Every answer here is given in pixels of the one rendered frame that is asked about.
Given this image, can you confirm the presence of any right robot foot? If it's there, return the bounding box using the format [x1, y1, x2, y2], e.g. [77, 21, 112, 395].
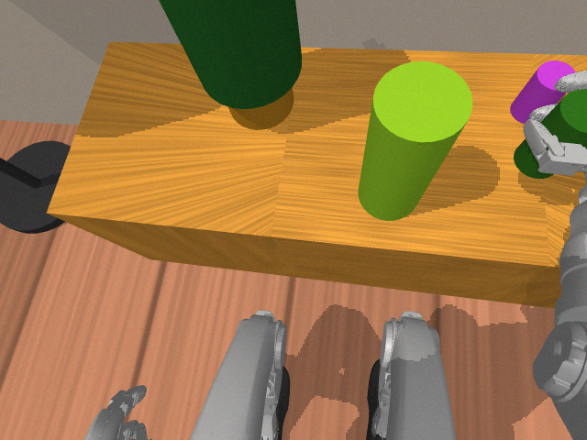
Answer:
[366, 359, 386, 440]

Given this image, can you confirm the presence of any left robot hand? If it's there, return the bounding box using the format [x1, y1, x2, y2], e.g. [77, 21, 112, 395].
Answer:
[84, 385, 152, 440]

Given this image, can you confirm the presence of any floor lamp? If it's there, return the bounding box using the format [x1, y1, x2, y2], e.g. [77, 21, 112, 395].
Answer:
[0, 141, 71, 234]

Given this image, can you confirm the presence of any right robot arm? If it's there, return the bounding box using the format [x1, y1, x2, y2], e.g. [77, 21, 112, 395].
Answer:
[533, 184, 587, 440]

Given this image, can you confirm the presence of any potted plant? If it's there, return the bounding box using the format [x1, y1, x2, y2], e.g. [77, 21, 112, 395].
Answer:
[159, 0, 302, 130]

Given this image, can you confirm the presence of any left robot foot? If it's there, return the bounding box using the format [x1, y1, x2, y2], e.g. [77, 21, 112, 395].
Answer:
[262, 367, 290, 440]

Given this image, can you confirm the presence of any right robot hand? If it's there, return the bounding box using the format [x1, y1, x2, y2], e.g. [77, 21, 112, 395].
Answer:
[523, 71, 587, 184]

